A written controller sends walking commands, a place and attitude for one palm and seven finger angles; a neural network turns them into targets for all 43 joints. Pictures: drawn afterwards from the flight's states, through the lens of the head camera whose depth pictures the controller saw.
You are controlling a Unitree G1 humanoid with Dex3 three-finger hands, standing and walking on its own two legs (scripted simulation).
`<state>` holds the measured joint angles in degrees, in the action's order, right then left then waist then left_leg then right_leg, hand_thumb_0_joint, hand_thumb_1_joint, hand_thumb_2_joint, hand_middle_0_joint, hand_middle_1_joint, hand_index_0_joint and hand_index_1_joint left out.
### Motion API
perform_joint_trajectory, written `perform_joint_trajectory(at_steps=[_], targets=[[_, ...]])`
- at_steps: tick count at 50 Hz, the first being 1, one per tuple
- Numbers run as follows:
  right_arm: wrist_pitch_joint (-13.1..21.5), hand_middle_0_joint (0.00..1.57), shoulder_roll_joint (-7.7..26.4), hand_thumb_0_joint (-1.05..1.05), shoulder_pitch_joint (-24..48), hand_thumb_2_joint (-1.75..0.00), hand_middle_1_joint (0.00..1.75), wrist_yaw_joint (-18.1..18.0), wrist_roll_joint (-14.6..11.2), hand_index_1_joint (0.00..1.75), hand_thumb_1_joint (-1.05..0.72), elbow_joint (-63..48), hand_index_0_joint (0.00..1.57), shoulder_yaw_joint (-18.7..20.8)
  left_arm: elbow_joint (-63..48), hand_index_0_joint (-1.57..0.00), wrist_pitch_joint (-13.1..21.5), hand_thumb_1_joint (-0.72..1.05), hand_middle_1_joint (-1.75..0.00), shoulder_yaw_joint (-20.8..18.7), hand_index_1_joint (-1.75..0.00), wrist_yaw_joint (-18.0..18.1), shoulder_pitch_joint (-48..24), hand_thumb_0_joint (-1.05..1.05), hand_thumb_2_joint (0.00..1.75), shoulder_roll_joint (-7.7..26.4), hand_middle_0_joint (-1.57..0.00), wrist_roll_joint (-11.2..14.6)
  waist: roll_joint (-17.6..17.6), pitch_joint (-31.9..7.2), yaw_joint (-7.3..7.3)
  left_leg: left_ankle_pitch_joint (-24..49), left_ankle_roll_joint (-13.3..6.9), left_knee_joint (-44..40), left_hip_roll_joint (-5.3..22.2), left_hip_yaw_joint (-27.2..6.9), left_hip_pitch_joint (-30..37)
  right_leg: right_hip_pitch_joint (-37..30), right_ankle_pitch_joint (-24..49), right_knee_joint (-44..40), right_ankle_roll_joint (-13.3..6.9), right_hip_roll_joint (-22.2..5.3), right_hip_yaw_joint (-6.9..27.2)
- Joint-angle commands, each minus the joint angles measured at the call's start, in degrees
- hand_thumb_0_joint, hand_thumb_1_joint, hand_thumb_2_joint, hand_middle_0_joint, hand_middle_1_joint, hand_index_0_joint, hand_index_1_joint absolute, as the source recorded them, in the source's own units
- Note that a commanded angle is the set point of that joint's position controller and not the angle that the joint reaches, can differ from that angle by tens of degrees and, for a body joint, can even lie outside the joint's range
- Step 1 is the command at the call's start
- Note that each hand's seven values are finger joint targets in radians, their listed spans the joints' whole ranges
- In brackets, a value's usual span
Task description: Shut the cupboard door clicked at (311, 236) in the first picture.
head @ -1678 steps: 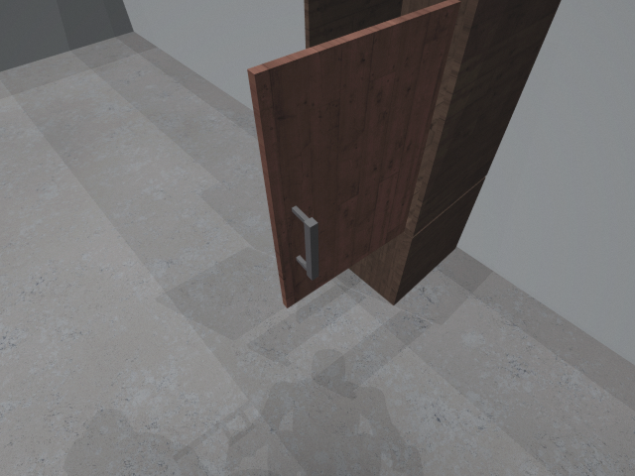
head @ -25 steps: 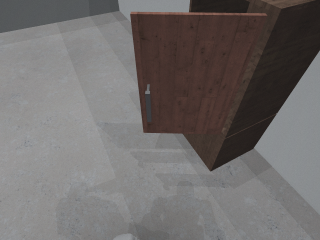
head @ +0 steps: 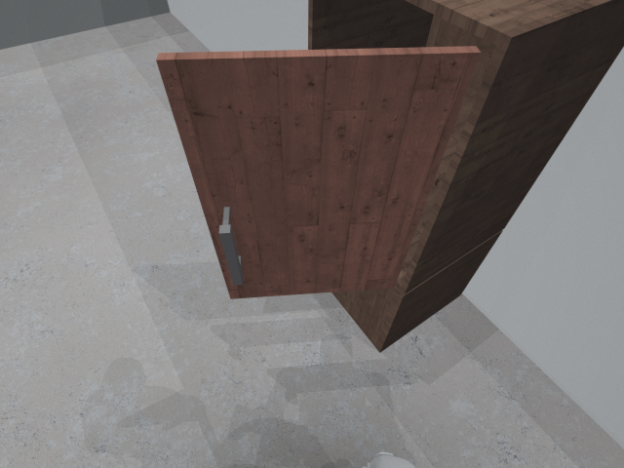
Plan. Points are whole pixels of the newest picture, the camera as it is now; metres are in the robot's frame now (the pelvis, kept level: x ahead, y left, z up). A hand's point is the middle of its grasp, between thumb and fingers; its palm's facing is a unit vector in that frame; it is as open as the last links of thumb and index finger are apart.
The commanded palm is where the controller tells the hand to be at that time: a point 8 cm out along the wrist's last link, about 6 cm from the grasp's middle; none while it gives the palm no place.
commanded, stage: come to a stop and stand still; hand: left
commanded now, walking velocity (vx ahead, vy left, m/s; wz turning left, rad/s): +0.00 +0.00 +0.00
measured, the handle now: (232, 248) +0.50 +0.16 -0.10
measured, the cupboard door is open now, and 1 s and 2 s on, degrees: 61 61 61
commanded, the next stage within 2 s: look again from close up in 1.28 s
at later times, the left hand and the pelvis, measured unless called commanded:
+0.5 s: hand out of the picture +0.11 +0.19 -0.19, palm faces +0.10 -0.97 -0.21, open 7.3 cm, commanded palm none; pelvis +0.05 -0.01 -0.01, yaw +2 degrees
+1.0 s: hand out of the picture +0.02 +0.17 -0.17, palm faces +0.02 -0.98 -0.20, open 7.4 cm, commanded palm none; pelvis +0.01 -0.01 +0.00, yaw +0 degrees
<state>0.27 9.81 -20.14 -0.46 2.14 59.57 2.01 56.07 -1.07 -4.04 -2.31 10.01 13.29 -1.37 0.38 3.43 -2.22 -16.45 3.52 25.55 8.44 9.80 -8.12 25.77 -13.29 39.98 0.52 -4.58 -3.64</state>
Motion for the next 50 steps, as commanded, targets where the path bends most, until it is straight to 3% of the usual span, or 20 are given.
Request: perform_joint_trajectory(at_steps=[1,2,3,4,5,9,13,17,22,23,24,25,30,36,38,40,42,43,45,50], targets=[[0.84,0.2,10.19,0.0,2.29,-0.9,0.3,-0.26,-0.46,0.3,-0.9,-3.05,0.2,3.03,0.78,-0.2,1.7,0.9,-0.3,-1.02,-0.3,0.42,10.51,0.0,0.9,4.12,-0.2,-0.38,1.05,-3.54,5.72,-3.04,-4.95,3.56,3.42,-1.41,-11.85,-20.82,3.46,-13.45,-0.55,2.46,-1.17],[0.63,0.2,5.25,0.0,1.69,-0.9,0.3,0.09,-0.78,0.3,-0.9,-3.64,0.2,1.83,1.57,-0.2,2.56,0.9,-0.3,-1.5,-0.3,1.48,12.82,0.0,0.9,8.54,-0.2,-0.71,-12.41,-2.54,6.72,-12.45,-2.21,15.4,-3.6,2.46,-21.49,-25.57,5.52,-19.79,-3.98,-7.58,12.4],[-0.04,0.2,3.16,0.0,1.96,-0.9,0.3,-0.11,-1.38,0.3,-0.9,-5.04,0.2,0.96,1.95,-0.2,2.96,0.9,-0.3,-1.56,-0.3,2.23,14.05,0.0,0.9,10.77,-0.2,-0.07,-18.19,-5.07,6.75,-22.86,-2.06,25.28,-5.22,-1.87,-20.35,-22.91,12.13,-25.79,-8.59,-17.16,22.04],[-0.5,0.2,3.53,0.0,1.34,-0.9,0.3,-0.36,-1.46,0.3,-0.9,-4.51,0.2,0.8,1.24,-0.2,2.97,0.9,-0.3,-0.55,-0.3,2.59,10.82,0.0,0.9,9.64,-0.2,0.18,-11.03,-4.16,4.99,-20.07,-2.26,27.78,-3.77,-6.83,-16.89,-18.1,17.45,-26.16,-9.75,-17.03,19.48],[-0.53,0.2,2.97,0.0,-1.06,-0.9,0.3,-0.65,-1.57,0.3,-0.9,-2.84,0.2,0.62,0.96,-0.2,3.54,0.9,-0.3,-0.05,-0.3,3.12,6.25,0.0,0.9,7.69,-0.2,-0.08,-13.22,-5.31,2.44,-16.37,-1.9,28.2,-3.1,-8.12,-16.19,-18.69,29.18,-23.27,-9.55,-15.03,17.32],[-1.67,0.2,4.3,0.0,0.16,-0.9,0.3,-1.12,-2.41,0.3,-0.9,-1.31,0.2,0.58,0.24,-0.2,2.75,0.9,-0.3,0.07,-0.3,4.62,3.51,0.0,0.9,6.38,-0.2,-0.12,-9.39,-9.54,2.69,-14.03,-0.85,27.1,-5.14,-8.98,-14.49,-22.11,54.54,-15.95,-11.08,-14.59,10.73],[-2.97,0.2,4.26,0.0,4.33,-0.9,0.3,-0.72,-1.64,0.3,-0.9,-3.46,0.2,1.17,-0.03,-0.2,1.73,0.9,-0.3,-1.27,-0.3,5.27,3.93,0.0,0.9,7.53,-0.2,-0.18,-5.43,-8.4,3.95,-11.21,0.04,28.37,-7.39,-8.81,-17.49,-22.45,52.52,-16.63,-12.63,-16.26,10.71],[-3.52,0.2,4.76,0.0,6.51,-0.9,0.3,-0.28,-1.68,0.3,-0.9,-5.51,0.2,1.68,-1.01,-0.2,1.14,0.9,-0.3,-1.43,-0.3,5.46,1.49,0.0,0.9,7.6,-0.2,-0.43,-8.63,-6.79,3.47,-9.72,-0.28,25.47,-6.99,-10.41,-15.37,-18.15,43.43,-17.81,-12.9,-16.44,9.79],[-2.37,0.2,5.31,0.0,2.74,-0.9,0.3,0.08,-1.52,0.3,-0.9,-5.07,0.2,1.72,-2.26,-0.2,0.32,0.9,-0.3,-1.19,-0.3,4.9,-0.83,0.0,0.9,7.08,-0.2,-0.18,-8.59,-7.16,0.52,7.76,-1.24,1.4,-6.72,-8.65,-0.91,-10.41,20.43,-12.36,-6.9,-10.75,6.92],[-1.64,0.2,8.41,0.0,2.5,-0.9,0.3,0.05,-1.15,0.3,-0.9,-5.45,0.2,1.94,-2.6,-0.2,-0.17,0.9,-0.3,-0.64,-0.3,4.8,1.45,0.0,0.9,4.81,-0.2,0.2,1.75,-8.79,1.2,16.15,-3.15,-2.8,-0.74,-14.67,3.32,-6.45,7.18,-7.05,-3.65,-5.62,4.02],[-1.34,0.2,12.75,0.0,4.02,-0.9,0.3,-0.22,-0.58,0.3,-0.9,-7.2,0.2,2.54,-3.13,-0.2,-0.74,0.9,-0.3,0.07,-0.3,4.71,3.0,0.0,0.9,1.86,-0.2,0.6,14.96,-7.76,1.74,29.74,-8.52,-7.13,10.31,-25.91,-0.19,-3.32,-13.96,0.18,0.31,1.41,-0.75],[-1.85,0.2,13.78,0.0,6.49,-0.9,0.3,-0.8,-0.17,0.3,-0.9,-8.06,0.2,2.57,-3.39,-0.2,-1.41,0.9,-0.3,0.1,-0.3,4.93,1.65,0.0,0.9,2.65,-0.2,0.5,13.61,-5.4,1.07,29.28,-13.37,-8.75,12.42,-26.03,-7.36,-5.65,-21.25,9.74,0.1,3.5,3.64],[-0.94,0.2,9.41,0.0,11.62,-0.9,0.3,-2.01,-0.47,0.3,-0.9,-9.09,0.2,0.48,-1.4,-0.2,-1.99,0.9,-0.3,-0.33,-0.3,4.13,4.45,0.0,0.9,3.64,-0.2,0.19,8.55,-3.63,3.96,21.84,-12.58,-7.99,5.71,-18.34,-5.54,-2.19,-13.43,19.2,0.22,3.67,7.8],[-0.44,0.2,9.8,0.0,6.3,-0.9,0.3,-1.79,-1.1,0.3,-0.9,-5.41,0.2,1.06,-0.95,-0.2,-0.91,0.9,-0.3,1.46,-0.3,3.89,4.42,0.0,0.9,1.49,-0.2,0.5,6.99,-8.1,1.61,24.08,-13.12,-6.92,6.12,-18.71,3.73,-8.42,-12.4,-2.01,0.57,3.22,3.99],[-0.36,0.2,9.19,0.0,6.81,-0.9,0.3,-1.66,-1.6,0.3,-0.9,-4.42,0.2,1.03,0.77,-0.2,-0.43,0.9,-0.3,1.49,-0.3,4.03,7.57,0.0,0.9,1.35,-0.2,0.58,4.84,-7.8,2.99,22.01,-10.98,-5.05,4.08,-17.35,0.55,-15.38,-3.35,-13.29,0.03,3.47,3.91],[-0.38,0.2,6.93,0.0,7.13,-0.9,0.3,-1.33,-2.34,0.3,-0.9,-4.14,0.2,0.8,2.26,-0.2,0.33,0.9,-0.3,1.61,-0.3,4.55,9.2,0.0,0.9,2.97,-0.2,0.31,-1.35,-5.66,2.66,10.45,-6.34,-3.2,-0.94,-14.36,-4.38,-18.16,3.54,-21.17,-2.11,-0.71,11.0],[-0.64,0.2,5.03,0.0,6.37,-0.9,0.3,-0.68,-2.15,0.3,-0.9,-3.18,0.2,0.21,1.77,-0.2,0.66,0.9,-0.3,1.78,-0.3,4.33,5.75,0.0,0.9,4.5,-0.2,0.4,-2.7,-1.15,1.01,4.15,-3.97,-3.89,-4.48,-11.74,-1.5,-9.72,-1.57,-23.65,-4.56,-5.19,13.14],[-0.57,0.2,5.36,0.0,5.22,-0.9,0.3,-0.44,-1.88,0.3,-0.9,-2.6,0.2,0.35,1.92,-0.2,0.45,0.9,-0.3,1.79,-0.3,4.19,5.84,0.0,0.9,4.48,-0.2,0.36,-0.71,-2.42,0.69,7.92,-3.88,-4.21,-4.78,-11.67,0.47,-9.9,0.22,-21.5,-4.04,-3.53,11.72],[-0.19,0.2,6.19,0.0,4.98,-0.9,0.3,-0.78,-1.68,0.3,-0.9,-0.96,0.2,0.33,3.12,-0.2,1.3,0.9,-0.3,2.28,-0.3,4.43,6.45,0.0,0.9,2.56,-0.2,0.58,-8.5,-2.96,1.14,10.41,-4.32,-3.47,-3.23,-11.37,1.61,-11.11,3.06,-21.65,-3.1,-2.07,10.87],[-0.54,0.2,5.79,0.0,3.09,-0.9,0.3,-0.71,-1.57,0.3,-0.9,2.0,0.2,-0.32,4.36,-0.2,0.97,0.9,-0.3,2.72,-0.3,4.54,7.36,0.0,0.9,1.57,-0.2,0.71,-4.13,3.42,1.33,3.47,-4.11,-6.97,-3.43,-11.84,-0.49,-7.9,-7.32,-24.41,-2.84,-1.19,10.94]])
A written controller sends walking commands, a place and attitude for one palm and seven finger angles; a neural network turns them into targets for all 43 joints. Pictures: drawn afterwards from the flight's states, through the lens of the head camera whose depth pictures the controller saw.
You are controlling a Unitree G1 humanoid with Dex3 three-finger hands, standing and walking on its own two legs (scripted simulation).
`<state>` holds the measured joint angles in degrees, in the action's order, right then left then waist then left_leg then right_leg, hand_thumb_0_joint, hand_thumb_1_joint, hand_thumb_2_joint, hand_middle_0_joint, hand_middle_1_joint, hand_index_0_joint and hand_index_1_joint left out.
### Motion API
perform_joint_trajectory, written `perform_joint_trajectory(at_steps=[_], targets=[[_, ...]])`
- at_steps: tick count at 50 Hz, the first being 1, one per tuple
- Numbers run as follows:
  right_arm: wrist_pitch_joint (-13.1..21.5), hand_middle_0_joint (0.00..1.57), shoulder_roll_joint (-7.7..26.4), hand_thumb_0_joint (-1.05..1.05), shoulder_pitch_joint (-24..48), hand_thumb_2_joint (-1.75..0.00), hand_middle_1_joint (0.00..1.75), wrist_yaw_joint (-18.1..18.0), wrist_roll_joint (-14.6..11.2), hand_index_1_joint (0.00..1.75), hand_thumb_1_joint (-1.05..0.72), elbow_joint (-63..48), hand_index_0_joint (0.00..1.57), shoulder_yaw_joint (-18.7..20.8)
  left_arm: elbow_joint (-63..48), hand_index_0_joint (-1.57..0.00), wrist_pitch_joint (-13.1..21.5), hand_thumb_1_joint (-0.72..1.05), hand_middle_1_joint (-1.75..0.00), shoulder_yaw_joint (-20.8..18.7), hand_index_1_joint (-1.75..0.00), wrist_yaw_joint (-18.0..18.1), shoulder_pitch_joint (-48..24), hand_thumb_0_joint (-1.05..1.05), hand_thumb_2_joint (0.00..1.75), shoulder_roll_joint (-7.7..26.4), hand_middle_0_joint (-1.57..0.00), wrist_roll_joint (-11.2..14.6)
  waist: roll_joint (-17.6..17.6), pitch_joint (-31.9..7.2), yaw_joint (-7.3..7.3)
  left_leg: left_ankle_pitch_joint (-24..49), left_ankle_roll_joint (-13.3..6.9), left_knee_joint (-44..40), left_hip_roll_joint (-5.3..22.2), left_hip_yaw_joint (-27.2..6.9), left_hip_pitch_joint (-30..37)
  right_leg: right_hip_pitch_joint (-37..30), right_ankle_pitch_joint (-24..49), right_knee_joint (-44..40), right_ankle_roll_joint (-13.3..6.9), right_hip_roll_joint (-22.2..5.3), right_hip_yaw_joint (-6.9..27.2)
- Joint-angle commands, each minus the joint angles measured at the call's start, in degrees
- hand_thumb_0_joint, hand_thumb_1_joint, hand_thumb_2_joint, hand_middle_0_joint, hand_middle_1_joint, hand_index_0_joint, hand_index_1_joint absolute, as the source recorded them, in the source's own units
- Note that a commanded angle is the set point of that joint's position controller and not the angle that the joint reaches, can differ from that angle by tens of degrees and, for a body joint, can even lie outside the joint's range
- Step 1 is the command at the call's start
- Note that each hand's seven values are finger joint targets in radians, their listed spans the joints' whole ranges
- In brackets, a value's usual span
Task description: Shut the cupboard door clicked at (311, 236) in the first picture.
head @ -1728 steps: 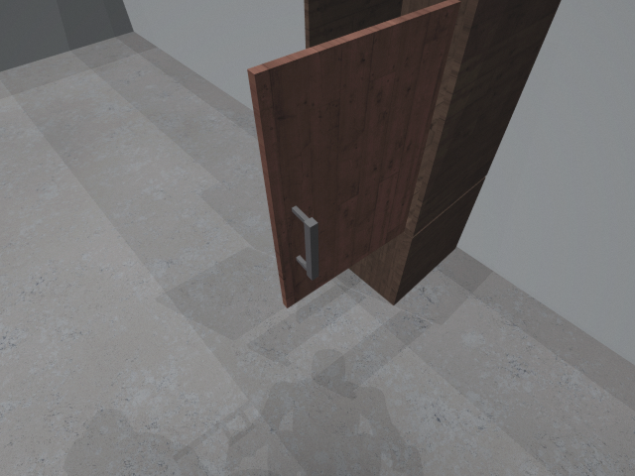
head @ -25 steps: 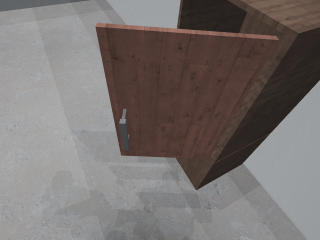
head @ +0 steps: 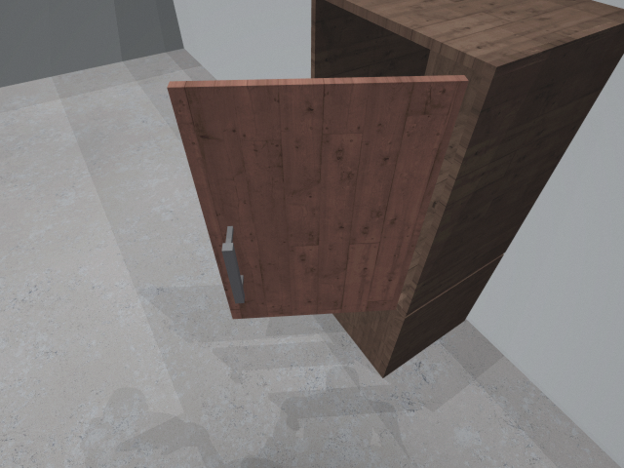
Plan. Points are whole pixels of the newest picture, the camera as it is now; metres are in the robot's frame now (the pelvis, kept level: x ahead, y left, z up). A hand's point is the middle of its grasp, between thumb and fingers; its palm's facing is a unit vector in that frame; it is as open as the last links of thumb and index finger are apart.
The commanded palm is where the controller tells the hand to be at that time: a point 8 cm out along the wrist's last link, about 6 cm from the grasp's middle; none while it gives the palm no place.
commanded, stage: come to a stop and stand still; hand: left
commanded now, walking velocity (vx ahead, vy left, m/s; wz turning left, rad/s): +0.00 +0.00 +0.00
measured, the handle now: (235, 266) +0.49 +0.17 -0.10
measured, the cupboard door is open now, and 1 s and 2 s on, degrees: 61 61 61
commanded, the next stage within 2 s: look again from close up in 0.28 s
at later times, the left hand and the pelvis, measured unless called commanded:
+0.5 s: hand out of the picture -0.02 +0.15 -0.18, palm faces +0.02 -0.99 -0.17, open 7.4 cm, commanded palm none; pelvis +0.00 +0.00 -0.01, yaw +2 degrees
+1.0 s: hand out of the picture +0.03 +0.19 -0.18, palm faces +0.00 -0.98 -0.21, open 7.4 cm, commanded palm +0.11 +0.23 -0.08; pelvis +0.02 +0.00 -0.01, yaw +0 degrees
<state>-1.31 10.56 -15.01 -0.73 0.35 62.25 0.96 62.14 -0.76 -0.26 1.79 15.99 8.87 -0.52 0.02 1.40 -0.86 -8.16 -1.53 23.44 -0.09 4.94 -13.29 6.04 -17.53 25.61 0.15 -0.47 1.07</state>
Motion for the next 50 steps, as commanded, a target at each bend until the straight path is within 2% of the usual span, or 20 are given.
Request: perform_joint_trajectory(at_steps=[1,6,16,18,19,20,21,22,24,26,27,29,31,33,36,41,43,48,49,50], targets=[[0.93,0.2,4.74,0.0,-2.58,-0.9,0.3,-0.51,0.3,0.3,-0.9,-0.28,0.2,0.67,-1.47,-0.2,0.57,0.9,-0.3,-1.11,-0.3,0.44,1.55,0.0,0.9,5.78,-0.2,-0.19,-2.24,6.68,-0.06,-6.2,1.04,-5.49,5.05,-7.04,3.67,12.07,-4.07,-10.27,-2.43,-5.05,6.19],[0.68,0.2,3.73,0.0,-4.82,-0.9,0.3,-0.78,0.48,0.3,-0.9,1.14,0.2,0.41,-0.37,-0.2,0.42,0.9,-0.3,-1.12,-0.3,0.36,3.12,0.0,0.9,5.41,-0.2,-0.07,1.02,7.74,0.19,-9.38,1.26,-6.31,4.75,-7.1,1.45,11.62,-6.45,-11.0,-2.58,-4.64,6.29],[1.74,0.2,2.5,0.0,-7.54,-0.9,0.3,-1.45,0.27,0.3,-0.9,2.33,0.2,0.2,1.22,-0.2,1.02,0.9,-0.3,-0.91,-0.3,0.55,5.16,0.0,0.9,3.17,-0.2,0.21,-0.07,3.26,0.51,-2.12,0.93,-5.04,5.77,-7.32,3.4,7.51,2.26,-9.15,-2.71,-4.54,4.97],[1.68,0.2,2.26,0.0,-7.45,-0.9,0.3,-1.47,0.19,0.3,-0.9,2.4,0.2,0.21,1.45,-0.2,1.02,0.9,-0.3,-0.79,-0.3,0.65,5.62,0.0,0.9,2.8,-0.2,0.16,-0.75,3.96,0.5,-1.66,0.82,-4.79,5.85,-7.21,3.34,7.83,2.68,-9.21,-2.67,-4.48,5.0],[3.21,0.2,3.48,0.0,-0.83,-0.9,0.3,-0.4,0.28,0.3,-0.9,-1.57,0.2,-0.38,1.68,-0.2,3.46,0.9,-0.3,0.24,-0.3,2.5,8.28,0.0,0.9,4.12,-0.2,-1.44,4.48,5.55,2.29,4.73,1.86,7.49,5.81,-5.6,-0.79,9.09,18.47,-8.47,-2.42,-7.06,6.48],[2.53,0.2,1.24,0.0,-5.0,-0.9,0.3,0.04,0.38,0.3,-0.9,-2.82,0.2,-0.31,-1.15,-0.2,3.55,0.9,-0.3,-0.4,-0.3,2.06,5.01,0.0,0.9,7.36,-0.2,-0.56,5.16,2.65,-1.8,-6.36,1.49,5.92,4.52,-6.09,0.08,11.19,-0.18,-8.85,-3.96,-8.34,6.99],[2.14,0.2,1.75,0.0,-5.75,-0.9,0.3,0.0,0.75,0.3,-0.9,-2.17,0.2,0.07,-1.93,-0.2,3.1,0.9,-0.3,-0.46,-0.3,1.54,3.48,0.0,0.9,6.59,-0.2,-0.58,7.06,4.93,-1.82,-9.93,0.97,4.55,4.15,-6.47,-1.14,14.1,-9.31,-7.62,-4.52,-6.4,6.0],[2.68,0.2,1.47,0.0,-7.29,-0.9,0.3,0.03,1.1,0.3,-0.9,-2.41,0.2,-0.17,-1.97,-0.2,3.56,0.9,-0.3,-0.41,-0.3,1.51,4.54,0.0,0.9,5.64,-0.2,-0.87,6.45,2.24,-1.29,-2.73,0.7,5.06,4.76,-7.48,-0.9,11.59,-1.19,-5.45,-4.55,-5.37,4.52],[2.93,0.2,2.04,0.0,-7.78,-0.9,0.3,-0.2,0.73,0.3,-0.9,-3.3,0.2,-0.19,-1.85,-0.2,3.48,0.9,-0.3,-0.15,-0.3,1.4,5.59,0.0,0.9,4.4,-0.2,-0.48,1.6,-0.38,-1.01,-2.72,-0.27,4.07,5.35,-8.3,-0.87,9.31,-0.71,-3.41,-4.17,-3.98,3.77],[2.96,0.2,2.9,0.0,-7.18,-0.9,0.3,-0.32,0.71,0.3,-0.9,-3.96,0.2,0.0,-1.87,-0.2,3.1,0.9,-0.3,0.11,-0.3,1.33,5.62,0.0,0.9,3.36,-0.2,-0.47,-2.04,1.07,-0.68,-4.71,-0.71,2.79,5.56,-8.92,-1.94,10.37,-2.56,-2.44,-3.86,-3.32,3.41],[3.09,0.2,2.95,0.0,-6.65,-0.9,0.3,-0.34,0.8,0.3,-0.9,-4.03,0.2,-0.03,-2.09,-0.2,2.94,0.9,-0.3,0.17,-0.3,1.33,5.76,0.0,0.9,3.31,-0.2,-0.61,-0.09,2.67,-0.32,-4.81,-0.98,1.9,5.63,-9.16,-2.86,10.8,-1.87,-1.81,-3.82,-3.1,3.05],[2.96,0.2,3.57,0.0,-5.36,-0.9,0.3,-0.3,0.64,0.3,-0.9,-4.33,0.2,-0.03,-2.3,-0.2,2.62,0.9,-0.3,0.17,-0.3,1.24,6.24,0.0,0.9,3.55,-0.2,-0.59,-0.71,4.61,0.26,-7.44,-1.19,0.21,5.84,-9.83,-4.17,11.55,-3.31,-1.16,-3.43,-2.69,3.12],[2.8,0.2,4.16,0.0,-4.53,-0.9,0.3,-0.22,0.58,0.3,-0.9,-4.45,0.2,0.14,-2.49,-0.2,2.48,0.9,-0.3,0.19,-0.3,1.15,6.39,0.0,0.9,4.02,-0.2,-0.64,-3.03,5.82,0.47,-9.2,-1.23,-0.93,5.69,-9.95,-4.33,12.44,-4.26,-1.61,-3.19,-2.82,3.35],[3.03,0.2,4.37,0.0,-4.14,-0.9,0.3,-0.23,0.63,0.3,-0.9,-4.21,0.2,0.1,-2.66,-0.2,2.6,0.9,-0.3,0.1,-0.3,1.13,6.54,0.0,0.9,4.7,-0.2,-0.62,-1.14,4.52,0.58,-6.01,-1.37,-0.86,5.7,-9.38,-2.5,11.79,-1.5,-1.17,-3.14,-2.98,3.43],[3.31,0.2,5.24,0.0,-3.2,-0.9,0.3,-0.3,0.47,0.3,-0.9,-4.25,0.2,0.19,-2.9,-0.2,2.58,0.9,-0.3,-0.04,-0.3,1.07,6.43,0.0,0.9,5.64,-0.2,-0.55,-2.28,2.47,0.88,-2.02,-1.6,-0.54,6.11,-8.87,-0.53,10.19,1.78,-1.2,-2.7,-3.32,3.37],[3.67,0.2,6.44,0.0,-1.19,-0.9,0.3,-0.45,0.37,0.3,-0.9,-3.95,0.2,0.22,-3.13,-0.2,2.69,0.9,-0.3,-0.27,-0.3,0.9,5.68,0.0,0.9,7.75,-0.2,-0.44,-0.49,-0.49,1.0,4.77,-1.49,1.22,5.96,-7.4,2.85,8.34,7.85,-1.4,-2.47,-4.09,4.09],[3.7,0.2,6.84,0.0,-0.12,-0.9,0.3,-0.54,0.32,0.3,-0.9,-3.84,0.2,0.21,-3.19,-0.2,2.73,0.9,-0.3,-0.39,-0.3,0.9,5.44,0.0,0.9,8.43,-0.2,-0.48,-0.08,-0.71,1.16,6.94,-1.47,1.88,5.96,-6.86,3.17,7.58,10.84,-1.62,-2.42,-4.41,4.37],[3.56,0.2,7.83,0.0,1.77,-0.9,0.3,-0.61,0.22,0.3,-0.9,-3.6,0.2,0.34,-3.19,-0.2,2.51,0.9,-0.3,-0.44,-0.3,0.71,4.16,0.0,0.9,9.81,-0.2,-0.53,0.79,-0.38,1.1,7.25,-1.31,1.74,6.17,-6.58,3.71,7.29,11.83,-2.3,-2.17,-4.56,4.46],[3.25,0.2,7.14,0.0,3.85,-0.9,0.3,-0.42,-0.14,0.3,-0.9,-7.0,0.2,0.15,-2.21,-0.2,2.98,0.9,-0.3,-0.09,-0.3,2.76,7.81,0.0,0.9,6.79,-0.2,-1.21,1.46,2.75,1.74,11.6,0.08,11.33,7.42,-5.56,2.11,10.33,22.27,-4.99,-1.03,-6.77,7.6],[13.99,0.2,17.92,0.0,-2.96,-0.9,0.3,-4.48,-2.26,0.3,-0.9,-21.25,0.2,2.65,-100.0,-0.2,18.55,0.9,-0.3,-24.65,-0.3,4.8,-42.13,0.0,0.9,41.49,-0.2,6.27,9.49,-19.8,-7.3,19.65,-0.11,12.37,4.05,-8.6,24.93,13.88,25.56,11.59,-1.83,-0.72,-3.65]])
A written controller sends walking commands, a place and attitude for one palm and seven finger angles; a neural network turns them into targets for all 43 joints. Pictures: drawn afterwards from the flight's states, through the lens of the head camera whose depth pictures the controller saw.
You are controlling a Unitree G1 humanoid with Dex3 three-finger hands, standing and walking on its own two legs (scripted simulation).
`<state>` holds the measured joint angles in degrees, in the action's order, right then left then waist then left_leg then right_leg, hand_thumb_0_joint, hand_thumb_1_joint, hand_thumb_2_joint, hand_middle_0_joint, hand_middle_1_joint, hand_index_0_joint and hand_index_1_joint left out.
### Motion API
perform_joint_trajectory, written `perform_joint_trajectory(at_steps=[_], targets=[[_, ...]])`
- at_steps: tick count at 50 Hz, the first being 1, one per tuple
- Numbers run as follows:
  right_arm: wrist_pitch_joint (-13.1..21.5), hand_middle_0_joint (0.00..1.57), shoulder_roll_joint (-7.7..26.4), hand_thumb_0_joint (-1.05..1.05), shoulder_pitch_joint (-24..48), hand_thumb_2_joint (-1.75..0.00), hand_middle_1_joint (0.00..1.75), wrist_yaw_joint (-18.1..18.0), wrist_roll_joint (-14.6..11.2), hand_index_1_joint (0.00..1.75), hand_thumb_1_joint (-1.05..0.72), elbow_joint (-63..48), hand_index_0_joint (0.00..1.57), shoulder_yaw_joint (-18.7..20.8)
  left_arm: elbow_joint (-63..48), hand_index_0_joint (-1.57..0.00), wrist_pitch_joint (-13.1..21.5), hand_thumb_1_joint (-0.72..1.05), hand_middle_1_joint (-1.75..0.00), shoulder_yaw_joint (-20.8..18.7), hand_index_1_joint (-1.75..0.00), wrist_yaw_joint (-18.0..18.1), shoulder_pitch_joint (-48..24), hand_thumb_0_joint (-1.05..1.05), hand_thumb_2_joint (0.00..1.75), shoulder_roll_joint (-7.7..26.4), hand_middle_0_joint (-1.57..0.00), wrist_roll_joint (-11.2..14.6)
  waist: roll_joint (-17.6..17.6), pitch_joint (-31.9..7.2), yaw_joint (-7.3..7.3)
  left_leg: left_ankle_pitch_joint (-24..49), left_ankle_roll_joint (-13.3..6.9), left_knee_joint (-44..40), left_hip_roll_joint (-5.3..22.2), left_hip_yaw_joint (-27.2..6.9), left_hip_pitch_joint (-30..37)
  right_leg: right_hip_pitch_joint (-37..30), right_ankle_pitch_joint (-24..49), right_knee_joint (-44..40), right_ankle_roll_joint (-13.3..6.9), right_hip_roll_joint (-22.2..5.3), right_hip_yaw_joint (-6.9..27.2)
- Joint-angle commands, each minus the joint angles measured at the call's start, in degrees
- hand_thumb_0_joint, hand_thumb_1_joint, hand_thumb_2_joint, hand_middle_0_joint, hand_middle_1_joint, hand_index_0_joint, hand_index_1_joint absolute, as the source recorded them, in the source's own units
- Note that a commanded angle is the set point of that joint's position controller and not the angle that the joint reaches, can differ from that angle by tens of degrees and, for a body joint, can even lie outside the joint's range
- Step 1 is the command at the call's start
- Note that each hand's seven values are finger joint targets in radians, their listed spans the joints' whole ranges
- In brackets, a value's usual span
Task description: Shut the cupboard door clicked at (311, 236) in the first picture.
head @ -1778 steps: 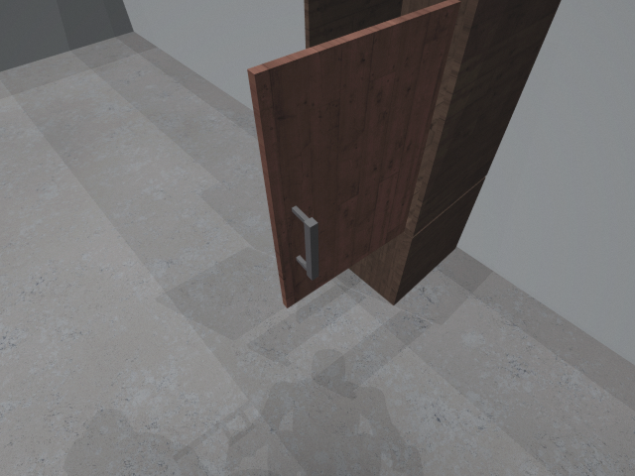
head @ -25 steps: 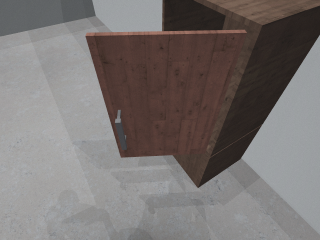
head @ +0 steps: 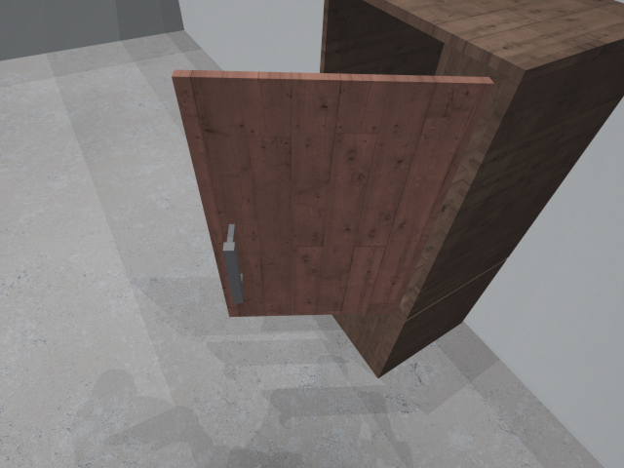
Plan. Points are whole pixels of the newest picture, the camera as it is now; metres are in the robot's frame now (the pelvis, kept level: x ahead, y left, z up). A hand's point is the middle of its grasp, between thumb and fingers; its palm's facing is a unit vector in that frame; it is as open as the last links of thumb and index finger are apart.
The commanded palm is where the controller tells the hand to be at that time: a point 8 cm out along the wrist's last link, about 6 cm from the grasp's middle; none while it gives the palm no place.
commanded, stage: raise the hand and make a fist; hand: left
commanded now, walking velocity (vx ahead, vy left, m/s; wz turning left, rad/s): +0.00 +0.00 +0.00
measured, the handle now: (235, 266) +0.47 +0.17 -0.10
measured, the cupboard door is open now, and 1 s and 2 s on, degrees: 61 61 61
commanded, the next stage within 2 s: bring the fist close to the handle in 1.90 s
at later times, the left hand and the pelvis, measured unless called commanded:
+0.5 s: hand out of the picture +0.10 +0.19 -0.08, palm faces +0.23 -0.97 -0.06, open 5.7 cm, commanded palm +0.11 +0.23 -0.07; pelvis -0.05 -0.04 -0.13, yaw +4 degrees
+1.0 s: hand (170, 454) +0.15 +0.19 -0.08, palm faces +0.08 -1.00 -0.01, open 3.5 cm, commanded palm +0.12 +0.24 -0.07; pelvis -0.05 +0.00 -0.12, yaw +2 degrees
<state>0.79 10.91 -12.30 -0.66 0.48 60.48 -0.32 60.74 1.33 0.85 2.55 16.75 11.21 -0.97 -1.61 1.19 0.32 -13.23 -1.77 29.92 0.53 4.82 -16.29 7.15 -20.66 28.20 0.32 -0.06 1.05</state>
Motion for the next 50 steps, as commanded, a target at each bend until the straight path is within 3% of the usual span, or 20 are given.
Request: perform_joint_trajectory(at_steps=[1,2,3,4,6,7,8,11,12,16,21,24,27,29,32,34,38,43,46,50], targets=[[17.39,0.2,10.4,0.0,-1.68,-0.9,0.3,-6.35,-4.94,0.3,-0.9,-20.0,0.2,-0.4,-77.32,-0.22,11.7,0.9,-0.32,-3.43,-0.32,4.51,1.2,0.0,0.9,9.17,-0.22,8.07,29.1,-26.8,-1.92,29.96,1.35,2.77,5.32,-11.28,32.45,18.14,7.93,20.12,-1.23,0.82,-6.11],[18.33,0.2,9.19,0.0,-0.79,-0.9,0.3,-6.03,-4.01,0.3,-0.9,-18.13,0.2,0.88,-75.81,-0.24,8.39,0.9,-0.34,-6.0,-0.34,6.55,2.49,0.0,0.9,8.22,-0.24,10.23,20.6,-25.3,0.32,34.12,4.58,-1.37,5.6,-11.48,24.61,15.21,2.36,18.89,-1.74,0.9,-5.61],[18.11,0.2,6.77,0.0,-1.21,-0.9,0.3,-3.58,-3.57,0.3,-0.9,-16.52,0.2,1.04,-59.04,-0.25,2.12,0.9,-0.36,3.76,-0.36,5.06,13.9,0.0,0.9,-7.82,-0.25,9.38,13.3,-13.45,-3.05,24.26,3.13,-6.13,5.59,-11.24,15.01,22.49,-0.64,15.93,-0.98,0.57,-5.32],[18.44,0.2,10.18,0.0,-1.01,-0.9,0.3,-2.07,-3.25,0.3,-0.9,-21.77,0.2,3.42,-70.93,-0.27,4.52,0.9,-0.38,1.75,-0.38,4.74,0.01,0.0,0.9,-3.31,-0.27,10.16,9.59,-6.59,-3.35,9.47,2.43,-3.47,4.6,-11.07,5.24,21.76,0.95,12.74,-1.49,-0.24,-5.06],[19.18,0.2,9.45,0.0,2.36,-0.9,0.3,-1.77,-2.33,0.3,-0.9,-24.36,0.2,3.71,-57.69,-0.31,9.84,0.9,-0.42,-3.16,-0.42,2.88,7.46,0.0,0.9,-1.72,-0.31,9.66,-2.22,5.04,-2.81,-9.08,2.08,3.37,0.65,-9.4,-10.71,27.36,-2.68,6.72,-1.64,-0.38,-6.46],[18.81,0.2,8.96,0.0,2.73,-0.9,0.3,-1.15,-2.82,0.3,-0.9,-25.3,0.2,4.28,-48.39,-0.33,12.98,0.9,-0.44,-6.4,-0.44,0.74,16.99,0.0,0.9,-1.29,-0.33,10.28,-7.94,7.32,-0.97,-8.69,2.23,6.96,-0.54,-8.04,-14.92,29.81,-6.42,5.38,-1.84,-0.46,-5.71],[18.68,0.2,8.45,0.0,3.68,-0.9,0.3,-0.33,-1.99,0.3,-0.9,-26.8,0.2,4.02,-47.56,-0.35,17.84,0.9,-0.46,-6.45,-0.46,-2.42,19.5,0.0,0.9,-2.8,-0.35,11.91,-14.32,4.75,0.29,-6.83,2.18,11.57,-0.71,-7.59,-18.34,32.98,-7.34,8.13,-1.6,-0.67,-5.27],[17.55,0.2,9.63,0.0,5.34,-0.9,0.3,0.67,-0.26,0.3,-0.9,-28.56,0.2,5.76,-46.68,-0.4,32.25,0.9,-0.52,-13.3,-0.52,-14.9,22.45,0.0,0.9,0.82,-0.4,15.41,-20.03,-9.54,3.83,2.2,3.04,23.36,-1.51,-5.88,-26.32,32.68,16.79,23.75,-0.36,-0.71,-3.39],[17.14,0.2,9.25,0.0,5.58,-0.9,0.3,1.07,-0.9,0.3,-0.9,-29.84,0.2,6.15,-44.69,-0.42,34.33,0.9,-0.54,-15.99,-0.54,-18.2,23.04,0.0,0.9,3.38,-0.42,15.73,-15.87,-12.1,5.01,2.69,3.14,25.42,-1.89,-5.45,-28.64,32.25,19.49,26.75,-0.57,-1.17,-1.57],[15.76,0.2,9.43,0.0,8.08,-0.9,0.3,0.73,-1.47,0.3,-0.9,-37.21,0.2,5.88,-55.46,-0.49,32.61,0.9,-0.62,-17.92,-0.62,-22.36,12.0,0.0,0.9,7.78,-0.49,18.37,6.54,-18.72,5.55,-5.2,2.05,31.49,-2.92,-2.59,-31.07,38.37,-1.12,27.94,-1.97,-1.12,3.21],[18.17,0.2,8.44,0.0,5.42,-0.9,0.3,-1.28,-0.72,0.3,-0.9,-37.23,0.2,4.93,-84.7,-0.58,40.94,0.9,-0.72,-15.48,-0.72,-17.35,-5.68,0.0,0.9,10.77,-0.58,18.87,12.93,-27.53,0.4,-7.51,-0.09,38.9,0.06,-5.84,-29.41,45.86,-9.58,28.37,-1.76,-0.08,7.09],[19.39,0.2,9.14,0.0,3.7,-0.9,0.3,-2.94,-0.75,0.3,-0.9,-34.03,0.2,4.52,-83.77,-0.64,42.48,0.9,-0.78,-9.68,-0.78,-18.56,-4.83,0.0,0.9,7.22,-0.64,18.99,7.18,-23.09,-3.26,-9.29,-0.71,41.83,1.06,-7.2,-33.25,49.91,-10.18,28.91,-1.47,0.91,6.49],[18.55,0.2,9.77,0.0,3.09,-0.9,0.3,-4.28,-1.67,0.3,-0.9,-33.73,0.2,3.99,-73.06,-0.69,35.85,0.9,-0.84,-8.57,-0.84,-21.9,-1.41,0.0,0.9,7.42,-0.69,19.23,3.64,-17.4,-4.22,-12.35,-0.84,42.53,1.07,-7.77,-39.14,50.49,-14.72,26.67,-0.15,0.91,7.09],[17.06,0.2,9.63,0.0,3.19,-0.9,0.3,-4.81,-2.79,0.3,-0.9,-34.87,0.2,4.01,-64.83,-0.73,27.47,0.9,-0.88,-9.33,-0.88,-23.71,3.76,0.0,0.9,6.97,-0.73,19.25,-1.71,-16.71,-2.34,-13.58,-0.68,41.15,0.79,-7.35,-41.94,47.4,-17.81,24.01,0.59,0.02,7.9],[14.39,0.2,9.1,0.0,5.19,-0.9,0.3,-4.84,-3.71,0.3,-0.9,-38.49,0.2,4.18,-62.37,-0.79,15.02,0.9,-0.94,-15.83,-0.94,-22.87,10.46,0.0,0.9,10.25,-0.79,20.33,-2.59,-22.07,3.25,-10.34,-0.48,37.62,-0.3,-6.99,-40.3,38.2,-13.6,23.05,1.2,-1.13,8.23],[13.13,0.2,7.67,0.0,5.47,-0.9,0.3,-4.38,-3.48,0.3,-0.9,-39.59,0.2,4.16,-68.62,-0.82,12.93,0.9,-0.98,-19.55,-0.98,-19.08,10.26,0.0,0.9,11.08,-0.82,20.56,-2.98,-25.63,4.52,-6.62,-0.1,36.17,-0.08,-7.04,-37.44,34.41,-5.05,24.52,2.23,-2.0,7.67],[13.3,0.2,5.75,0.0,4.09,-0.9,0.3,-3.39,-1.67,0.3,-0.9,-37.88,0.2,4.15,-76.68,-0.9,22.25,0.9,-1.06,-19.57,-1.06,-10.54,8.66,0.0,0.9,8.65,-0.9,18.68,1.08,-25.95,4.23,0.56,0.48,34.8,0.76,-7.45,-33.15,36.57,10.96,31.47,0.54,-0.02,1.51],[14.4,0.2,8.14,0.0,2.37,-0.9,0.3,-2.1,-0.13,0.3,-0.9,-35.31,0.2,4.25,-72.22,-0.99,34.27,0.9,-1.16,-9.63,-1.16,-11.66,5.36,0.0,0.9,3.9,-0.99,15.39,2.72,-19.95,-1.04,-4.01,0.23,36.02,1.04,-8.87,-33.15,50.42,-0.68,35.01,-1.53,1.85,-2.97],[14.89,0.2,9.85,0.0,1.91,-0.9,0.3,-2.52,-0.84,0.3,-0.9,-36.4,0.2,4.3,-69.43,-1.04,34.07,0.9,-1.22,-6.6,-1.22,-15.58,6.58,0.0,0.9,3.14,-1.04,16.38,3.73,-20.12,-1.42,-11.6,0.14,34.53,1.06,-9.58,-33.92,52.79,-10.21,33.47,-2.03,2.01,-2.86],[14.57,0.2,10.56,0.0,2.16,-0.9,0.3,-3.15,-1.62,0.3,-0.9,-38.32,0.2,4.59,-74.78,-1.12,29.93,0.9,-1.3,-11.66,-1.3,-16.17,7.13,0.0,0.9,8.7,-1.12,17.64,6.2,-27.98,1.38,-12.34,0.25,31.64,1.01,-10.56,-29.65,49.38,-9.29,33.8,-2.3,2.18,-3.38]])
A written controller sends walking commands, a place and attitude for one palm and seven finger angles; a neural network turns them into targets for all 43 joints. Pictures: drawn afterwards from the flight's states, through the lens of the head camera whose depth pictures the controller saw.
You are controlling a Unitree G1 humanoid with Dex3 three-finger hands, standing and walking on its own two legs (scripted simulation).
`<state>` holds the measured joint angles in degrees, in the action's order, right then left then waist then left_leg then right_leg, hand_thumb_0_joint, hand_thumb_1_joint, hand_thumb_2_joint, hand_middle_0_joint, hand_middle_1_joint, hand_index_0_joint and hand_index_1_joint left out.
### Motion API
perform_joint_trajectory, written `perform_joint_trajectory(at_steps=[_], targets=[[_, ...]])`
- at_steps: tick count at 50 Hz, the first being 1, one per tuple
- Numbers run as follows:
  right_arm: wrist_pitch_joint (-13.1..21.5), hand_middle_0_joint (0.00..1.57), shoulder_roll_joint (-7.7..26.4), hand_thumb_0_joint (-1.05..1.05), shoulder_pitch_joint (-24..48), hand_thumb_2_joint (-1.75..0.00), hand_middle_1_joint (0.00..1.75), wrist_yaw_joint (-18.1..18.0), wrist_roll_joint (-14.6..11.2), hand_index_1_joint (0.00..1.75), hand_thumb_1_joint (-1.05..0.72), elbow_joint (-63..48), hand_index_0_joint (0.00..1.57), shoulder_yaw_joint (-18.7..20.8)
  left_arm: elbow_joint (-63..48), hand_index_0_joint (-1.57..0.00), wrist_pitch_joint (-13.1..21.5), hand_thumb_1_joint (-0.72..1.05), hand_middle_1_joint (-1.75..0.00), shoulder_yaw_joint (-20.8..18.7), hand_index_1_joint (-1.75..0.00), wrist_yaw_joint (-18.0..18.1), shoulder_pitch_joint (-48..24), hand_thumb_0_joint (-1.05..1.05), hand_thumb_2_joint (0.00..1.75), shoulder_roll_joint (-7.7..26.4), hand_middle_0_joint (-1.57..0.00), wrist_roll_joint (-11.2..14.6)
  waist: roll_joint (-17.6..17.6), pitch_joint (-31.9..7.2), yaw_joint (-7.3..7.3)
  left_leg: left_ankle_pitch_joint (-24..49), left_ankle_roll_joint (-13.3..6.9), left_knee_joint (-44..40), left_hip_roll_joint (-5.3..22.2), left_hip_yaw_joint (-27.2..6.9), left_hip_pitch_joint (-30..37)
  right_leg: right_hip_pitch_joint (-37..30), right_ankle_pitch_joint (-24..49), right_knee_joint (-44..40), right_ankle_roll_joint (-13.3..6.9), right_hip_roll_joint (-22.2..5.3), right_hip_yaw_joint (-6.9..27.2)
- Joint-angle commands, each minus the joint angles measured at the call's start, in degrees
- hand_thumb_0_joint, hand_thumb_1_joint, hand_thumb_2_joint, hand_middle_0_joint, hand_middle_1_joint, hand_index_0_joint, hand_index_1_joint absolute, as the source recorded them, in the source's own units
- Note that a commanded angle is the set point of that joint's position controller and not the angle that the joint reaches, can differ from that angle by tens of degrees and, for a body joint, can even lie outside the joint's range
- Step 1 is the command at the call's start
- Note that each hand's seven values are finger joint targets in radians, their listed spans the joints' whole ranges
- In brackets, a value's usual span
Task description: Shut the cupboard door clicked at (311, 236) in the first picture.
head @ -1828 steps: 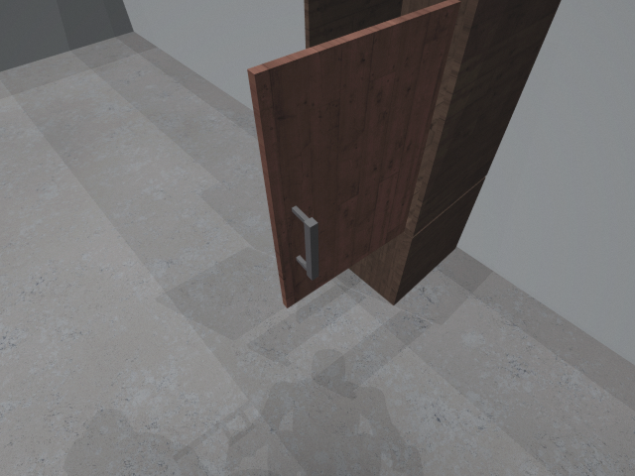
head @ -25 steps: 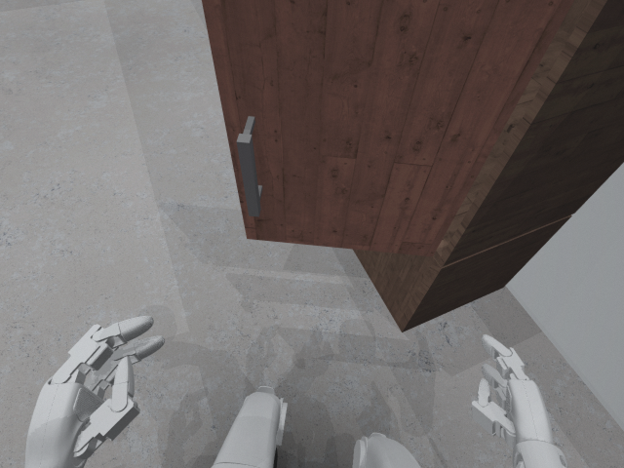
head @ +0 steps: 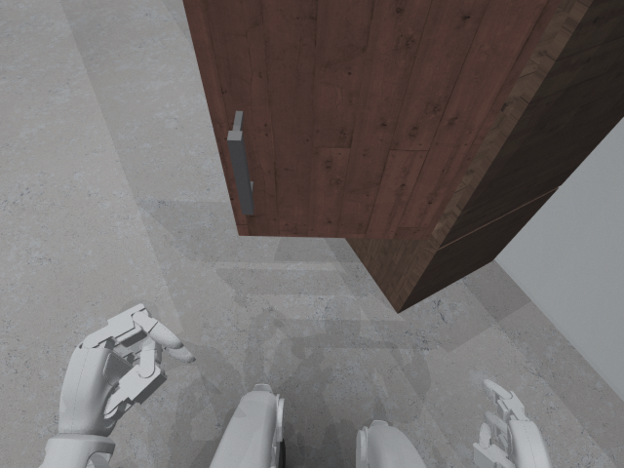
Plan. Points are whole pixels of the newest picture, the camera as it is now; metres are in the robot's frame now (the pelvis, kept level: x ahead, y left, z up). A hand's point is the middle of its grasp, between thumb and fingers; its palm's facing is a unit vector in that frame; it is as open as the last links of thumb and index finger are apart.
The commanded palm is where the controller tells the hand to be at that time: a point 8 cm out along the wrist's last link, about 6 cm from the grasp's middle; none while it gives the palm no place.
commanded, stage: raise the hand and make a fist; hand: left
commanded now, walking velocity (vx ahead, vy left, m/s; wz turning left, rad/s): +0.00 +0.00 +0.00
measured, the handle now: (243, 167) +0.53 +0.16 +0.02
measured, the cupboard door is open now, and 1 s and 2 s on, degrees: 61 61 61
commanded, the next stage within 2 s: bring the fist close to the handle in 0.90 s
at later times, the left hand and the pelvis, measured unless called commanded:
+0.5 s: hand (144, 361) +0.22 +0.20 +0.06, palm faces +0.08 -1.00 -0.03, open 3.1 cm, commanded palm +0.20 +0.25 +0.05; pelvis +0.00 +0.00 +0.01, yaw +0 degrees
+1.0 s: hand (176, 355) +0.23 +0.17 +0.04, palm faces +0.04 -1.00 -0.02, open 3.1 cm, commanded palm +0.21 +0.23 +0.05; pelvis +0.01 -0.01 +0.00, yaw +0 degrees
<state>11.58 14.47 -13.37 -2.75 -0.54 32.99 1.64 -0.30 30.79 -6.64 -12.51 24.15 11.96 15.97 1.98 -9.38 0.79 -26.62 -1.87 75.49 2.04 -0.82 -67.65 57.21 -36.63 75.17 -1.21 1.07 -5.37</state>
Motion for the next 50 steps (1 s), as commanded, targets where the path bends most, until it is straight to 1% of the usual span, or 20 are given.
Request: perform_joint_trajectory(at_steps=[1,2,5,8,10,12,15,17,19,21,22,26,28,32,34,37,40,43,47,50], targets=[[3.39,0.2,6.87,0.0,3.3,-0.9,0.3,-1.07,-0.6,0.3,-0.9,-11.27,0.2,2.59,-16.07,-1.13,-0.21,0.9,-1.32,-5.07,-1.32,-0.1,0.14,0.0,0.9,8.34,-1.13,0.63,3.49,-18.73,1.43,1.53,0.56,-15.0,-0.29,-5.51,23.86,-0.91,7.81,-12.59,-0.89,1.23,2.24],[2.97,0.2,6.59,0.0,3.57,-0.9,0.3,-1.12,-0.47,0.3,-0.9,-11.31,0.2,2.62,-18.16,-1.15,-0.75,0.9,-1.34,-7.61,-1.34,1.45,-0.02,0.0,0.9,10.56,-1.15,0.45,5.19,-19.89,2.44,2.52,0.8,-15.76,-0.23,-6.11,25.07,-1.82,9.01,-11.98,-1.16,1.49,1.83],[2.03,0.2,5.5,0.0,4.02,-0.9,0.3,-0.5,-0.15,0.3,-0.9,-11.8,0.2,2.08,-21.54,-1.21,-1.0,0.9,-1.4,-5.9,-1.4,5.32,0.63,0.0,0.9,7.17,-1.21,-0.04,7.58,-17.85,2.01,3.32,1.61,-17.47,0.33,-7.38,28.83,-0.09,10.11,-11.35,-1.22,1.65,0.35],[0.96,0.2,5.42,0.0,3.55,-0.9,0.3,-0.03,0.28,0.3,-0.9,-11.56,0.2,1.64,-16.99,-1.26,-1.82,0.9,-1.46,-2.34,-1.46,6.97,0.92,0.0,0.9,3.81,-1.26,-1.89,4.96,-12.91,-0.4,1.19,1.42,-17.36,0.54,-8.03,26.31,1.72,9.28,-11.92,-0.91,1.87,-0.25],[0.44,0.2,5.77,0.0,3.21,-0.9,0.3,0.11,0.18,0.3,-0.9,-11.48,0.2,1.3,-11.79,-1.3,-3.16,0.9,-1.5,0.37,-1.5,5.94,0.2,0.0,0.9,2.03,-1.3,-2.76,1.81,-8.23,-2.04,-3.05,1.2,-17.37,0.37,-7.97,22.6,2.63,7.36,-13.07,-0.63,1.92,-0.32],[0.21,0.2,6.53,0.0,2.61,-0.9,0.3,-0.18,-0.05,0.3,-0.9,-11.78,0.2,1.08,-8.33,-1.3,-4.44,0.9,-1.5,1.33,-1.5,4.04,-1.02,0.0,0.9,2.65,-1.3,-3.52,-0.41,-6.15,-2.63,-5.65,0.87,-17.33,0.17,-7.91,20.08,2.48,5.79,-13.84,-0.71,2.0,0.03],[0.33,0.2,7.0,0.0,2.36,-0.9,0.3,-0.45,-0.18,0.3,-0.9,-12.83,0.2,0.74,-9.87,-1.3,-4.75,0.9,-1.5,-0.06,-1.5,1.84,-4.15,0.0,0.9,5.33,-1.3,-3.21,1.16,-8.85,-1.75,-5.52,0.86,-17.12,-0.2,-7.3,20.67,1.15,5.29,-14.06,-0.88,1.73,0.65],[0.48,0.2,6.95,0.0,2.42,-0.9,0.3,-0.67,0.15,0.3,-0.9,-13.05,0.2,0.64,-13.6,-1.3,-3.79,0.9,-1.5,-3.72,-1.5,2.18,-5.85,0.0,0.9,8.85,-1.3,-2.54,4.11,-11.85,-0.38,-4.09,1.12,-17.29,-0.19,-7.7,22.78,0.47,6.33,-13.32,-1.24,1.91,0.8],[0.72,0.2,6.4,0.0,2.87,-0.9,0.3,-0.52,0.4,0.3,-0.9,-13.31,0.2,0.48,-16.99,-1.3,-2.19,0.9,-1.5,-5.72,-1.5,3.01,-6.14,0.0,0.9,9.63,-1.3,-1.23,5.93,-15.14,0.51,-1.3,1.31,-16.9,-0.35,-7.33,25.31,-0.28,7.73,-13.04,-1.43,1.81,0.95],[0.91,0.2,5.82,0.0,3.27,-0.9,0.3,-0.23,0.57,0.3,-0.9,-13.06,0.2,0.33,-18.26,-1.3,-0.69,0.9,-1.5,-6.07,-1.5,4.28,-4.81,0.0,0.9,8.9,-1.3,-0.75,7.57,-14.97,0.93,-0.42,1.54,-16.9,-0.27,-7.25,26.09,-0.17,8.2,-12.77,-1.58,1.92,0.84],[0.87,0.2,5.86,0.0,3.11,-0.9,0.3,-0.15,0.76,0.3,-0.9,-12.61,0.2,0.39,-18.08,-1.3,-0.46,0.9,-1.5,-7.05,-1.5,4.88,-4.21,0.0,0.9,9.65,-1.3,-0.71,7.17,-15.48,1.16,0.46,1.44,-16.61,-0.28,-7.33,25.52,-0.8,8.66,-12.62,-1.67,2.13,0.85],[0.54,0.2,6.09,0.0,3.15,-0.9,0.3,0.43,0.51,0.3,-0.9,-11.91,0.2,0.54,-11.92,-1.3,-2.08,0.9,-1.5,-2.58,-1.5,4.06,-1.76,0.0,0.9,5.44,-1.3,-1.34,4.68,-11.86,-0.75,-0.27,1.02,-15.19,-0.42,-6.05,21.6,-0.02,8.04,-13.57,-1.09,1.93,1.05],[0.32,0.2,6.5,0.0,2.77,-0.9,0.3,0.25,-0.04,0.3,-0.9,-12.1,0.2,0.65,-8.51,-1.3,-4.09,0.9,-1.5,-0.57,-1.5,2.36,-1.05,0.0,0.9,4.13,-1.3,-1.43,1.11,-9.42,-1.57,-1.09,0.59,-14.61,-0.6,-5.27,18.7,-0.71,6.51,-15.1,-0.79,1.85,1.74],[0.59,0.2,6.8,0.0,2.27,-0.9,0.3,-0.48,-0.26,0.3,-0.9,-12.36,0.2,0.94,-11.15,-1.3,-4.56,0.9,-1.5,-3.71,-1.5,1.17,-3.88,0.0,0.9,8.17,-1.3,-0.45,0.25,-11.98,-0.75,1.66,0.17,-12.69,-0.97,-3.96,17.86,-3.43,6.39,-16.18,-0.77,1.67,3.88],[0.91,0.2,6.3,0.0,2.61,-0.9,0.3,-0.61,0.03,0.3,-0.9,-12.33,0.2,1.0,-14.32,-1.3,-2.81,0.9,-1.5,-5.39,-1.5,2.05,-5.08,0.0,0.9,9.09,-1.3,-0.01,1.53,-14.9,-0.06,4.57,0.21,-11.37,-0.97,-3.14,18.74,-4.39,8.25,-15.44,-0.79,1.32,4.59],[1.05,0.2,5.69,0.0,2.48,-0.9,0.3,-0.39,0.55,0.3,-0.9,-11.46,0.2,1.02,-16.37,-1.3,0.1,0.9,-1.5,-7.75,-1.5,4.26,-4.71,0.0,0.9,10.28,-1.3,0.19,3.83,-15.79,0.89,7.61,0.41,-10.82,-0.93,-3.12,19.68,-4.77,11.8,-13.79,-1.2,1.67,4.05],[0.65,0.2,5.38,0.0,2.91,-0.9,0.3,0.15,0.55,0.3,-0.9,-11.06,0.2,0.95,-12.1,-1.3,0.45,0.9,-1.5,-4.98,-1.5,4.54,-2.73,0.0,0.9,6.68,-1.3,-0.31,1.91,-13.02,-0.17,6.63,0.43,-10.0,-0.87,-2.59,17.79,-3.45,11.19,-14.23,-0.71,1.35,4.67],[-0.07,0.2,5.89,0.0,2.5,-0.9,0.3,0.36,0.12,0.3,-0.9,-11.29,0.2,1.18,-9.02,-1.3,-1.86,0.9,-1.5,-2.53,-1.5,2.85,-1.24,0.0,0.9,5.02,-1.3,-0.77,0.15,-12.19,-0.83,6.62,0.15,-9.97,-0.95,-2.34,16.79,-3.97,12.05,-14.97,-0.28,1.21,5.05],[-0.54,0.2,6.21,0.0,2.03,-0.9,0.3,-0.25,-0.32,0.3,-0.9,-11.81,0.2,1.33,-10.01,-1.3,-4.28,0.9,-1.5,-3.4,-1.5,0.89,-2.86,0.0,0.9,6.97,-1.3,-0.24,-1.45,-13.18,-0.97,6.74,-0.12,-9.51,-1.02,-2.22,16.44,-5.91,12.54,-16.2,0.2,0.99,6.62],[-0.56,0.2,5.69,0.0,2.4,-0.9,0.3,-0.51,-0.09,0.3,-0.9,-12.01,0.2,1.08,-13.2,-1.3,-2.88,0.9,-1.5,-5.4,-1.5,1.53,-4.77,0.0,0.9,8.14,-1.3,0.32,-0.39,-14.48,-0.41,8.05,0.16,-9.11,-0.94,-2.07,17.21,-6.66,14.89,-15.44,0.24,0.68,6.71]])
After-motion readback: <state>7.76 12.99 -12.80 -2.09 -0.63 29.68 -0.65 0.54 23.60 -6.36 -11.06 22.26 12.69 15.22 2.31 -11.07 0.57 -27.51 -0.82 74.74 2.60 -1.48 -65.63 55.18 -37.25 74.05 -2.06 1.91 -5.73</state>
